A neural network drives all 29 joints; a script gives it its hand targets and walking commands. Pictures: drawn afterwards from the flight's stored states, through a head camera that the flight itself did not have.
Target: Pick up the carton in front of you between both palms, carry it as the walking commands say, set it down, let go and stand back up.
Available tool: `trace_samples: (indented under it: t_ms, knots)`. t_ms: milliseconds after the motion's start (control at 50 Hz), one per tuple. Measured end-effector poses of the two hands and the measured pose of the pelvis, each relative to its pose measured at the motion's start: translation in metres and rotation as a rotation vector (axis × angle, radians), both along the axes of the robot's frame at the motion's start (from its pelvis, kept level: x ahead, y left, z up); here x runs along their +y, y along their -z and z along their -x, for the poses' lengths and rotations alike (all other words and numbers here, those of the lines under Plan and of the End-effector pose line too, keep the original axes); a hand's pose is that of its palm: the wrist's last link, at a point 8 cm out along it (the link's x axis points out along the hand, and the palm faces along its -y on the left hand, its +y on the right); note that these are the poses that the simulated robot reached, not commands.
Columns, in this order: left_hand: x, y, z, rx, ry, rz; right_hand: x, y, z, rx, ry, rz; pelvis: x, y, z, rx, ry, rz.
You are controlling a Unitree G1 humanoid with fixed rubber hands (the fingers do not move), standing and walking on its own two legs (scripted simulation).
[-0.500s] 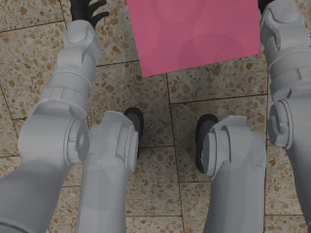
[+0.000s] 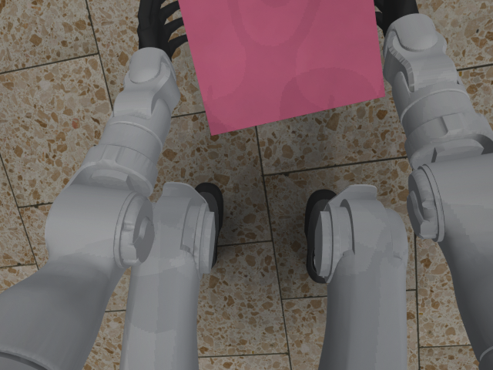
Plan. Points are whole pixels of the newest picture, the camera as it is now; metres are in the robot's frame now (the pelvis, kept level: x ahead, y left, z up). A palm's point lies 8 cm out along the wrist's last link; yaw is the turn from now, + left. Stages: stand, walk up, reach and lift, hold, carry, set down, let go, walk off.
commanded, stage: reach and lift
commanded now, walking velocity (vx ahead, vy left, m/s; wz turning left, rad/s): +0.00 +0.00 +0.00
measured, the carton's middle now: (278, 50) +0.50 -0.05 -0.26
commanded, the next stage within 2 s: none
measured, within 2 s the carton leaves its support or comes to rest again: leaves its support in 0.26 s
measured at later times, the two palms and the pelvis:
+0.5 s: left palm (148, 31) +0.50 +0.09 -0.10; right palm (431, 11) +0.50 -0.20 -0.12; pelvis +0.00 +0.01 +0.01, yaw -4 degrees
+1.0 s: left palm out of the picture +0.48 +0.10 +0.07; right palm out of the picture +0.46 -0.20 +0.05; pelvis +0.01 +0.01 +0.13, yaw -6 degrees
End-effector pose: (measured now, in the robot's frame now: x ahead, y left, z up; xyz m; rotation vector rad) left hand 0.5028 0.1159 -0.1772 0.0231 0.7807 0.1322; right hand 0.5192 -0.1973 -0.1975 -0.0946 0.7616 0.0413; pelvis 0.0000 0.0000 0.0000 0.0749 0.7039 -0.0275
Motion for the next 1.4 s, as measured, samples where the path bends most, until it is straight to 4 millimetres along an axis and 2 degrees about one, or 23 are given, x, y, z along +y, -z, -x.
trace_samples:
  t_ms: [40, 200, 300, 360, 420, 500, 600, 700, 780, 1040, 1400]
  knots:
    - [-0.005, -0.001, -0.003, 0.004, -0.042, -0.006, 0.003, 0.000, -0.001, 0.012, 0.010, 0.011, 0.000, 0.001, 0.001, -0.003, 0.002, 0.001]
    - [-0.005, -0.002, -0.009, 0.003, -0.080, 0.000, 0.007, -0.004, -0.005, 0.053, 0.007, 0.037, -0.002, 0.008, -0.001, -0.017, 0.003, 0.002]
    - [-0.010, -0.015, -0.014, -0.032, -0.100, 0.019, 0.004, -0.008, 0.001, 0.057, 0.018, 0.049, -0.001, 0.010, -0.004, -0.014, 0.006, 0.004]
    - [-0.015, -0.029, -0.014, -0.076, -0.117, 0.044, 0.001, -0.017, 0.006, 0.038, 0.017, 0.041, 0.000, 0.009, -0.004, -0.008, 0.014, 0.008]
    - [-0.018, -0.045, -0.009, -0.115, -0.124, 0.065, -0.002, -0.037, 0.010, 0.003, 0.034, 0.030, 0.002, 0.004, -0.003, -0.006, 0.027, 0.016]
    - [-0.023, -0.079, 0.000, -0.155, -0.125, 0.081, -0.008, -0.075, 0.017, -0.032, 0.062, 0.016, 0.006, -0.008, -0.001, -0.005, 0.046, 0.020]
    - [-0.024, -0.126, 0.010, -0.151, -0.107, 0.076, -0.010, -0.126, 0.030, -0.026, 0.102, 0.003, 0.009, -0.032, 0.002, 0.002, 0.066, 0.021]
    - [-0.021, -0.165, 0.017, -0.130, -0.091, 0.064, -0.006, -0.164, 0.042, -0.003, 0.120, 0.005, 0.011, -0.059, 0.002, 0.018, 0.073, 0.023]
    - [-0.018, -0.191, 0.018, -0.133, -0.081, 0.062, -0.004, -0.189, 0.046, -0.006, 0.131, 0.004, 0.012, -0.079, 0.000, 0.028, 0.071, 0.028]
    - [-0.015, -0.258, 0.026, -0.148, -0.059, 0.076, 0.000, -0.256, 0.064, -0.021, 0.173, -0.002, 0.015, -0.140, -0.016, 0.026, 0.074, 0.043]
    - [-0.010, -0.376, 0.042, -0.147, -0.026, 0.084, 0.006, -0.377, 0.090, -0.020, 0.227, -0.009, 0.013, -0.242, -0.055, -0.117, 0.081, 0.069]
